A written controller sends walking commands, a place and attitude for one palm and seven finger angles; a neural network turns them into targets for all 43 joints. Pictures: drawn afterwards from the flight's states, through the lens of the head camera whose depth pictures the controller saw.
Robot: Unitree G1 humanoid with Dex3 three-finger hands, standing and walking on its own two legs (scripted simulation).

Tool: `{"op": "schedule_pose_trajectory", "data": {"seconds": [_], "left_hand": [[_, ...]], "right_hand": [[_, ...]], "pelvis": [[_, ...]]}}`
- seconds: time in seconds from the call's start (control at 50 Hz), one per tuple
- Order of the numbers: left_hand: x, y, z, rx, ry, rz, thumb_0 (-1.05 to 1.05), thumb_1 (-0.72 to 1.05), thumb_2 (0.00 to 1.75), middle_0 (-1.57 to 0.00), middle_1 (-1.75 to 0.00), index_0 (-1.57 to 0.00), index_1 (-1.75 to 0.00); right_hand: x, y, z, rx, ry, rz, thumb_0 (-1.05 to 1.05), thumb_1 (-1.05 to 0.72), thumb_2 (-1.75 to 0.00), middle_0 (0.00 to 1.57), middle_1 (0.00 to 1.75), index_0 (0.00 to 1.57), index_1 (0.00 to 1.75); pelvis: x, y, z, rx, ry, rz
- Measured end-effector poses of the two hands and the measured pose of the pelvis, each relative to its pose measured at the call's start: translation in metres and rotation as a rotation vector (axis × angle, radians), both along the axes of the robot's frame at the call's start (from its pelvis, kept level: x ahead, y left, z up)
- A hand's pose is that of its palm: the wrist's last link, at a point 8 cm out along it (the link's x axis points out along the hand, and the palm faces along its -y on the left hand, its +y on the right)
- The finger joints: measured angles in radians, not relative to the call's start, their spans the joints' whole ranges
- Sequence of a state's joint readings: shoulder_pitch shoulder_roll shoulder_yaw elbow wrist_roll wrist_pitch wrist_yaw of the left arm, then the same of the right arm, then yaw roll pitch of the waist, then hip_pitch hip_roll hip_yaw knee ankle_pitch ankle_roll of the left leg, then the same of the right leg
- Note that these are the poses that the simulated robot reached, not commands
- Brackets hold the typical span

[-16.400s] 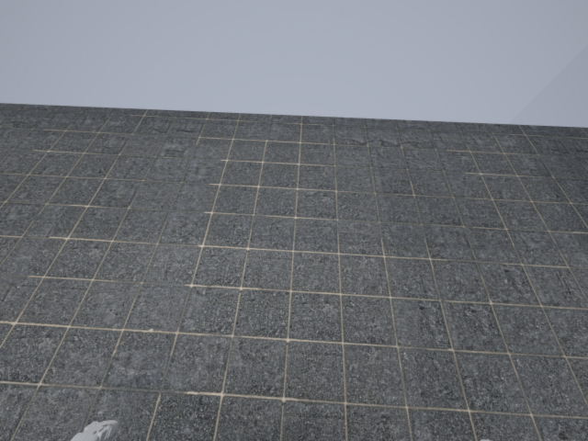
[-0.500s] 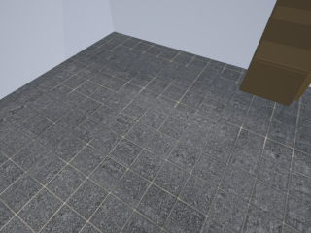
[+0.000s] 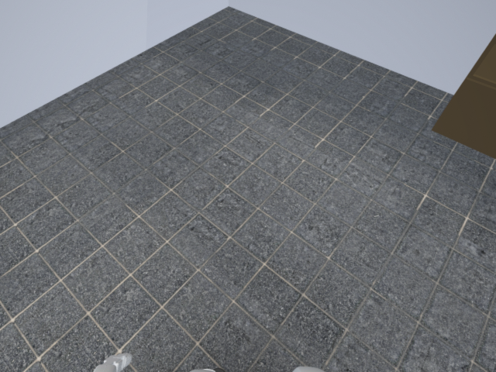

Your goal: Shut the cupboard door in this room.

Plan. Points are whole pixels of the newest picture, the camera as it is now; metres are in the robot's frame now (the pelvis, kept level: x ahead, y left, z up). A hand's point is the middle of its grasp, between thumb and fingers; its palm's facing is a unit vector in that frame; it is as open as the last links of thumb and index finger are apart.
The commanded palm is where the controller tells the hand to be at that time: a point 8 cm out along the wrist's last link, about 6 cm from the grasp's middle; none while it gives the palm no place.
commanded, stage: turn or walk to find it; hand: left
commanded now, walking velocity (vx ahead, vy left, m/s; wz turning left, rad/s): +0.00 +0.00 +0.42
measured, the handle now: out of the picture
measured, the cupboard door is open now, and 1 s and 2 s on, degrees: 80 80 80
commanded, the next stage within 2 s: none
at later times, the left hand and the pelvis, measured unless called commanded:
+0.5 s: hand out of the picture -0.05 +0.14 -0.16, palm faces +0.28 -0.92 -0.27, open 7.4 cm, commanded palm none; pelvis -0.02 -0.05 +0.00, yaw +15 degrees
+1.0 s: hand out of the picture -0.04 +0.18 -0.16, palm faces +0.44 -0.86 -0.28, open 7.4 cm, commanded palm none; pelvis -0.04 -0.05 +0.00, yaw +25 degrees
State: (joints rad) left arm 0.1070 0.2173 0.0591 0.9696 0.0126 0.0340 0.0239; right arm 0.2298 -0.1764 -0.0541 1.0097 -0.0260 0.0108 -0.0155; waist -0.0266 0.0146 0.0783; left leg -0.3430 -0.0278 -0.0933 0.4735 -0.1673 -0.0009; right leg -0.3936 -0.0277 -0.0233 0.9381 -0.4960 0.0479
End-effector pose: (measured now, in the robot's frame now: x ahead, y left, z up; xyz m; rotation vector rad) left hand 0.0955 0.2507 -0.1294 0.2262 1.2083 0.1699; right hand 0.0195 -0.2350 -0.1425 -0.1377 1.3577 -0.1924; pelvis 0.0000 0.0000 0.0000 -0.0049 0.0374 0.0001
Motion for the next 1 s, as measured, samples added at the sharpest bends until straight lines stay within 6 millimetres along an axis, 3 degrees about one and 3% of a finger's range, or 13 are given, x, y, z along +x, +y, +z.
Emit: {"op": "schedule_pose_trajectory", "data": {"seconds": [0.08, 0.14, 0.26, 0.36, 0.48, 0.6, 0.66, 0.72, 0.82, 0.9, 1.0], "left_hand": [[0.009, -0.013, 0.011, 0.025, -0.074, 0.011, 0.01, 0.91, 0.90, -0.20, -0.30, -0.20, -0.30], [0.002, -0.026, 0.015, 0.049, -0.118, 0.029, 0.01, 0.91, 0.90, -0.20, -0.30, -0.20, -0.30], [-0.049, -0.048, 0.027, 0.058, -0.064, 0.111, 0.01, 0.91, 0.90, -0.20, -0.30, -0.20, -0.30], [-0.092, -0.061, 0.023, 0.037, 0.013, 0.186, 0.01, 0.90, 0.90, -0.20, -0.30, -0.21, -0.30], [-0.150, -0.069, 0.011, 0.000, 0.105, 0.297, 0.01, 0.90, 0.90, -0.20, -0.30, -0.21, -0.30], [-0.212, -0.062, -0.009, -0.043, 0.206, 0.406, 0.01, 0.90, 0.90, -0.20, -0.30, -0.21, -0.30], [-0.234, -0.050, -0.022, -0.056, 0.238, 0.451, 0.01, 0.90, 0.90, -0.20, -0.30, -0.21, -0.30], [-0.237, -0.041, -0.020, -0.053, 0.234, 0.473, 0.01, 0.91, 0.90, -0.20, -0.30, -0.20, -0.30], [-0.217, -0.027, -0.010, -0.036, 0.131, 0.479, 0.01, 0.91, 0.90, -0.20, -0.30, -0.20, -0.30], [-0.193, -0.023, -0.002, -0.010, 0.049, 0.471, 0.01, 0.91, 0.90, -0.20, -0.30, -0.20, -0.30], [-0.164, -0.033, 0.007, 0.026, -0.025, 0.453, 0.01, 0.91, 0.90, -0.20, -0.30, -0.20, -0.30]], "right_hand": [[0.007, -0.022, -0.007, 0.009, -0.015, 0.035, 0.00, -0.91, -0.90, 0.20, 0.30, 0.21, 0.30], [0.014, -0.043, -0.018, 0.021, -0.029, 0.057, 0.00, -0.91, -0.90, 0.20, 0.30, 0.21, 0.30], [0.040, -0.071, -0.009, 0.018, -0.054, 0.118, 0.00, -0.91, -0.90, 0.20, 0.30, 0.20, 0.30], [0.057, -0.077, -0.005, 0.011, -0.046, 0.185, 0.00, -0.91, -0.90, 0.20, 0.30, 0.20, 0.30], [0.081, -0.061, -0.003, -0.001, -0.017, 0.297, 0.00, -0.91, -0.90, 0.20, 0.30, 0.20, 0.30], [0.126, -0.014, 0.003, -0.005, -0.113, 0.419, 0.00, -0.91, -0.90, 0.20, 0.30, 0.20, 0.30], [0.142, 0.011, 0.008, -0.005, -0.187, 0.470, 0.00, -0.91, -0.90, 0.20, 0.30, 0.20, 0.30], [0.146, 0.025, 0.019, -0.001, -0.224, 0.497, 0.00, -0.91, -0.90, 0.20, 0.30, 0.20, 0.30], [0.140, 0.032, 0.025, 0.009, -0.226, 0.518, 0.00, -0.91, -0.90, 0.20, 0.30, 0.21, 0.30], [0.128, 0.023, 0.020, 0.024, -0.197, 0.517, 0.00, -0.90, -0.90, 0.21, 0.30, 0.21, 0.30], [0.111, -0.006, 0.004, 0.037, -0.130, 0.501, 0.00, -0.90, -0.90, 0.21, 0.30, 0.21, 0.30]], "pelvis": [[-0.007, -0.017, -0.003, 0.013, 0.000, 0.043], [-0.012, -0.034, -0.009, 0.020, -0.014, 0.075], [-0.012, -0.051, 0.002, 0.063, -0.034, 0.129], [-0.013, -0.058, 0.005, 0.069, -0.029, 0.186], [-0.016, -0.056, 0.003, 0.060, -0.019, 0.247], [-0.023, -0.039, -0.005, 0.035, -0.022, 0.305], [-0.028, -0.030, -0.012, 0.038, -0.030, 0.331], [-0.031, -0.026, -0.007, 0.027, -0.044, 0.344], [-0.036, -0.026, 0.001, 0.011, -0.051, 0.381], [-0.037, -0.034, 0.002, 0.018, -0.047, 0.407], [-0.035, -0.054, -0.002, 0.030, -0.034, 0.443]]}}
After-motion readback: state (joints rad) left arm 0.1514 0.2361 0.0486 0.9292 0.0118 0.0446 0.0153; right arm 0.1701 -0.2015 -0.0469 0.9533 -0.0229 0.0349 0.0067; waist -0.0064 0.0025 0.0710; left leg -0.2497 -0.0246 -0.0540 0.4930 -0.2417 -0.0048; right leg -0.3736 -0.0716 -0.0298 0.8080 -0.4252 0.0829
